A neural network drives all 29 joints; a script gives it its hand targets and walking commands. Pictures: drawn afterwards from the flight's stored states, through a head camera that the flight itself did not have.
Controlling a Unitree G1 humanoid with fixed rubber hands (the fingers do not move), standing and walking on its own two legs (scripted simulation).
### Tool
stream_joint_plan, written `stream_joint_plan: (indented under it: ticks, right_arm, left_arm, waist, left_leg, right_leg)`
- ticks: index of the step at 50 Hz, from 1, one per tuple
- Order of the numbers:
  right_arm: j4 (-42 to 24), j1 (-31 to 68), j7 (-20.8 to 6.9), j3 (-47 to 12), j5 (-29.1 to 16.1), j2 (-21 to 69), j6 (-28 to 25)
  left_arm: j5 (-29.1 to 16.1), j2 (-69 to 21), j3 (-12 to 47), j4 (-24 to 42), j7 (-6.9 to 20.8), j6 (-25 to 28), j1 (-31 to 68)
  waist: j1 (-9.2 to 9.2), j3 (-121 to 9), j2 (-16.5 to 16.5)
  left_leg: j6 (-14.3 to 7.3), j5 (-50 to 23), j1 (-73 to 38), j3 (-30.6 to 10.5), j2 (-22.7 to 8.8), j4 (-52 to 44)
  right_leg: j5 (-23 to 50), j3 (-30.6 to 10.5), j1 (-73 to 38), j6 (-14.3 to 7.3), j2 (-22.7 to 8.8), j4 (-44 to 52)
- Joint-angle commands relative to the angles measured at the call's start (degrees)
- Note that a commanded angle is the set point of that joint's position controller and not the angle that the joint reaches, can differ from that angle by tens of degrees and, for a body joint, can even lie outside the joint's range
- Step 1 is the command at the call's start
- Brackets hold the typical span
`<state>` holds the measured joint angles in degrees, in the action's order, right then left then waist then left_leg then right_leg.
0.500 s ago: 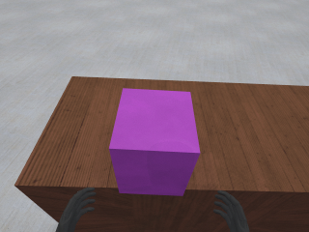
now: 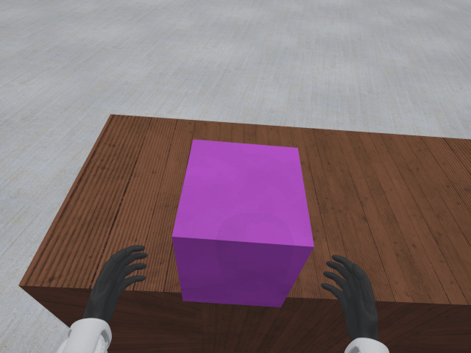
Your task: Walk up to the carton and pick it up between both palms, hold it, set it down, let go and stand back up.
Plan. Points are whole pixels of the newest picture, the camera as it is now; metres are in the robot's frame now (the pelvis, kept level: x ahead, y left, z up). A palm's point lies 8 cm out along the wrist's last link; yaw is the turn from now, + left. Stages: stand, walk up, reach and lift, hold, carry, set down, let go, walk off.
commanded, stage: reach and lift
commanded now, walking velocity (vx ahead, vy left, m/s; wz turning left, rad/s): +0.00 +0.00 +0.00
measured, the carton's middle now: (238, 226) +0.36 +0.04 -0.01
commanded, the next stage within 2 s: none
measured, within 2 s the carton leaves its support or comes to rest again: neither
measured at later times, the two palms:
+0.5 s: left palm (114, 254) +0.25 +0.22 +0.06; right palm (376, 284) +0.24 -0.17 +0.06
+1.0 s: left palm (130, 169) +0.35 +0.22 +0.14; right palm (370, 188) +0.36 -0.16 +0.14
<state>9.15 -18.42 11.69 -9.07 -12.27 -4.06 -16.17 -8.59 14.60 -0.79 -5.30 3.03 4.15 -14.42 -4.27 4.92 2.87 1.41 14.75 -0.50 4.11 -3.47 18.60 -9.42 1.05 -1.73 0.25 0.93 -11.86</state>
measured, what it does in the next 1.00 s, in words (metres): stands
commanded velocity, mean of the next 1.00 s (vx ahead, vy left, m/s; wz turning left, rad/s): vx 0.00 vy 0.00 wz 0.00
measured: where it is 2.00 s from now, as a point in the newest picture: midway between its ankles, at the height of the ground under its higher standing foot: outside the picture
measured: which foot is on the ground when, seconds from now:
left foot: down 0.00-1.00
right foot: down 0.00-1.00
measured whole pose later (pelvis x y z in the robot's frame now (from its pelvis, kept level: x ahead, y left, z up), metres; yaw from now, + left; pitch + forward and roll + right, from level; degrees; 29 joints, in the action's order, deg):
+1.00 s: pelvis -0.04 +0.00 +0.00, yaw +3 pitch +4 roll -1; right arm 20.6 33.8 15.6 -0.2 -18.5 -11.1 18.3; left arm -10.7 18.6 -5.0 -16.4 0.3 -28.5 34.1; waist 2.0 -1.2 1.5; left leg 0.6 10.6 14.2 1.2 -2.3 20.7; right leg -6.8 3.8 12.1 0.1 -0.2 -14.8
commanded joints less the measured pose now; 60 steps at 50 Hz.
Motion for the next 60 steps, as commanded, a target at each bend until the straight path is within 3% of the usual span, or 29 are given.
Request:
stream_joint_plan:
  ticks: [1, 3, 6, 9, 11, 13, 15, 18, 21, 22, 28, 31, 33, 37, 38, 40, 43, 44, 46, 48, 52, 54, 55, 57, 58, 60]
  right_arm:
    - [-11.5, 5.5, 1.2, 2.9, -0.1, -4.0, 3.4]
    - [-12.6, 6.6, 1.7, 1.9, -1.0, -4.3, 6.9]
    - [-14.4, 10.4, 2.0, 4.0, -1.8, -5.8, 11.7]
    - [-17.6, 15.0, 2.7, 5.3, -1.4, -6.4, 15.3]
    - [-19.1, 17.5, 2.5, 6.2, -1.2, -7.5, 16.7]
    - [-18.1, 18.8, 2.6, 6.7, -2.1, -6.7, 17.7]
    - [-18.8, 21.3, 2.4, 6.4, -1.7, -5.9, 18.1]
    - [-18.0, 26.2, 1.8, 6.6, -2.1, -7.1, 18.6]
    - [-15.8, 30.4, 2.0, 8.0, -1.1, -8.7, 18.9]
    - [-15.5, 32.0, 2.0, 8.1, -1.2, -8.6, 19.1]
    - [-9.1, 43.2, 1.3, 10.5, -0.9, -8.9, 23.2]
    - [-7.0, 48.3, 0.4, 12.2, -1.2, -8.5, 25.5]
    - [-5.6, 53.3, 0.5, 13.2, 0.2, -9.4, 26.3]
    - [-5.2, 62.0, 1.0, 13.2, -0.9, -12.3, 27.0]
    - [-2.5, 62.7, 1.1, 12.9, -1.7, -12.3, 27.5]
    - [-2.8, 65.9, 2.0, 13.7, -2.0, -13.0, 28.7]
    - [-0.7, 67.5, 3.2, 12.1, -4.6, -13.0, 30.6]
    - [0.4, 67.6, 3.7, 11.5, -5.2, -13.3, 31.3]
    - [3.4, 68.9, 4.3, 10.2, -6.7, -13.2, 32.8]
    - [2.1, 69.3, 4.6, 10.9, -7.0, -15.1, 33.4]
    - [4.6, 72.9, 5.1, 11.8, -7.7, -15.6, 36.3]
    - [5.2, 75.9, 4.6, 11.8, -8.3, -16.4, 37.8]
    - [5.0, 78.0, 4.4, 12.3, -7.8, -16.8, 38.0]
    - [4.9, 81.3, 3.4, 13.3, -6.6, -16.7, 38.2]
    - [5.6, 82.7, 3.1, 14.0, -6.2, -16.8, 38.2]
    - [6.7, 85.0, 2.2, 14.4, -5.9, -16.7, 37.4]
  left_arm:
    - [-0.1, 2.1, -2.0, 12.2, 0.5, -4.0, 9.3]
    - [-0.1, 2.6, -2.9, 13.1, 0.4, -7.5, 10.9]
    - [-0.7, 3.7, -4.1, 16.1, 0.2, -11.9, 15.4]
    - [-0.9, 5.1, -5.7, 16.8, -0.9, -15.3, 18.9]
    - [-1.2, 4.5, -6.0, 17.4, -1.2, -16.4, 21.8]
    - [-0.9, 4.5, -5.7, 16.2, -1.3, -16.8, 24.4]
    - [-1.5, 3.6, -5.2, 14.3, -0.9, -16.4, 26.3]
    - [-2.7, 4.8, -5.2, 10.0, -0.5, -16.4, 29.7]
    - [-1.9, 5.6, -7.0, 7.2, -0.8, -15.8, 33.4]
    - [-3.4, 5.4, -6.9, 5.5, -0.6, -15.7, 34.1]
    - [-3.1, 6.6, -6.3, 1.8, -2.0, -17.9, 46.1]
    - [-5.3, 6.9, -5.6, 0.0, -2.7, -18.2, 52.1]
    - [-4.9, 9.2, -6.6, -0.7, -3.5, -18.2, 56.5]
    - [-5.8, 11.3, -4.8, 0.4, -5.0, -20.5, 62.3]
    - [-5.0, 11.3, -4.5, -0.9, -5.0, -21.6, 63.5]
    - [-3.9, 12.4, -6.1, 0.8, -5.1, -24.1, 65.2]
    - [-3.6, 11.7, -6.2, 2.0, -4.1, -27.3, 67.5]
    - [-2.9, 11.4, -6.4, 0.7, -3.4, -28.5, 67.2]
    - [-2.2, 10.4, -6.8, -2.1, -2.4, -31.2, 67.1]
    - [-1.0, 11.0, -6.7, -0.1, -2.0, -33.1, 67.0]
    - [-0.1, 10.8, -6.3, -2.7, -1.3, -37.5, 70.2]
    - [0.8, 11.7, -7.9, -4.3, -1.6, -38.4, 73.1]
    - [0.2, 11.7, -8.5, -6.1, -1.7, -38.5, 73.7]
    - [-1.4, 11.9, -6.8, -7.8, -2.0, -36.8, 77.5]
    - [-1.7, 11.2, -6.0, -9.4, -2.4, -36.1, 79.6]
    - [-2.6, 11.8, -5.3, -10.7, -3.0, -34.3, 82.3]
  waist:
    - [2.10, -9.6, -6.6]
    - [1.33, -9.3, -8.2]
    - [2.69, -8.4, -7.0]
    - [2.55, -8.3, -5.5]
    - [2.83, -10.0, -6.3]
    - [2.58, -11.7, -7.9]
    - [3.07, -13.0, -7.7]
    - [3.01, -14.6, -4.7]
    - [3.21, -16.7, -3.8]
    - [3.23, -16.0, -1.8]
    - [3.05, -17.0, -3.7]
    - [3.45, -18.5, -5.2]
    - [3.71, -21.7, -4.9]
    - [4.29, -32.6, -5.4]
    - [4.52, -33.9, -6.8]
    - [4.72, -38.9, -6.0]
    - [5.99, -40.5, -5.9]
    - [5.93, -40.9, -7.6]
    - [6.84, -37.2, -6.4]
    - [6.99, -37.1, -5.9]
    - [7.81, -32.4, -5.5]
    - [6.42, -28.8, -5.4]
    - [6.97, -28.4, -3.4]
    - [7.89, -27.8, -2.5]
    - [8.09, -28.0, -4.5]
    - [7.75, -29.9, -5.1]
  left_leg:
    - [4.6, -33.5, -1.4, 0.1, 3.1, -0.6]
    - [4.0, -30.7, -0.8, 0.4, 3.1, -1.3]
    - [3.7, -27.4, 0.3, -0.1, 3.1, -2.0]
    - [2.1, -23.1, 2.7, 0.0, 3.1, -3.4]
    - [2.1, -21.1, 3.1, -0.3, 3.0, -3.6]
    - [2.2, -21.3, 2.2, -0.3, 3.0, -3.0]
    - [0.8, -19.3, 3.2, 0.1, 3.2, -2.8]
    - [-0.1, -17.7, 3.5, -1.0, 3.0, -2.3]
    - [-0.7, -16.8, 4.1, -0.8, 3.4, -2.3]
    - [-0.4, -15.2, 4.8, -1.6, 3.1, -2.5]
    - [-1.0, -7.3, 8.3, -0.8, 2.5, -3.4]
    - [-1.6, -3.7, 12.8, -0.5, 2.6, -3.5]
    - [-2.4, -4.3, 14.8, -0.2, 3.3, -2.8]
    - [-1.7, -16.0, 8.9, -0.7, 4.1, 1.4]
    - [-1.8, -18.3, 8.6, -1.2, 4.2, 2.0]
    - [-1.4, -23.8, 8.0, -0.8, 5.1, 3.2]
    - [-0.7, -32.1, 7.5, -1.9, 5.9, 4.5]
    - [-0.5, -33.9, 6.5, -2.2, 6.1, 4.9]
    - [0.0, -35.1, 6.1, -2.9, 5.9, 4.4]
    - [0.9, -36.6, 3.6, -3.5, 5.5, 4.4]
    - [1.2, -33.4, 3.5, -3.6, 5.6, 3.7]
    - [0.5, -27.5, 5.9, -3.8, 5.5, 1.6]
    - [0.1, -24.6, 5.4, -3.4, 5.5, 0.7]
    - [-0.4, -20.5, 6.0, -3.7, 4.8, 0.5]
    - [-0.4, -20.7, 5.3, -3.7, 4.4, 0.4]
    - [-0.4, -18.6, 4.7, -3.2, 4.6, 0.9]
  right_leg:
    - [18.0, -0.7, -2.9, -2.0, 2.4, 1.4]
    - [15.9, -1.0, -2.7, -2.2, 1.5, 2.5]
    - [14.4, -0.9, -2.5, -2.0, 1.4, 2.7]
    - [12.6, -0.8, -3.1, -1.2, 0.6, 2.0]
    - [11.8, -0.3, -3.5, -1.4, 0.8, 1.3]
    - [12.7, -0.2, -2.6, -1.9, 0.8, 1.1]
    - [12.0, -0.8, -2.4, -1.6, -0.2, 0.3]
    - [12.1, -0.5, -2.9, -0.9, -0.1, -0.9]
    - [12.7, -0.9, -2.6, -0.4, 0.2, -1.9]
    - [11.6, -0.5, -2.3, -0.8, 0.3, -1.7]
    - [3.8, 0.0, 1.0, -1.1, 0.7, -2.9]
    - [0.2, 0.1, 1.8, -1.3, 1.1, -3.4]
    - [0.8, 0.0, 1.6, -0.6, 0.5, -4.3]
    - [12.3, 0.8, 0.3, -0.5, 1.0, -7.6]
    - [14.2, 0.0, 0.5, -0.7, 0.7, -7.5]
    - [19.9, 0.4, -1.3, -0.4, 1.4, -8.0]
    - [29.5, -0.4, -4.3, -0.6, 1.6, -8.3]
    - [31.4, -0.8, -4.5, -0.9, 1.5, -8.0]
    - [33.6, -0.6, -4.6, -1.0, 1.7, -7.3]
    - [33.1, -0.2, -4.0, -1.6, 2.5, -5.9]
    - [29.1, 1.1, -3.5, -1.9, 3.0, -4.4]
    - [24.1, 1.6, -3.3, -1.5, 3.2, -3.8]
    - [21.6, 2.1, -3.3, -1.2, 3.2, -3.6]
    - [17.6, 2.6, -0.6, -0.5, 3.8, -3.9]
    - [16.8, 2.8, 1.0, -1.3, 3.3, -3.9]
    - [14.1, 3.2, 3.1, -1.5, 3.3, -3.6]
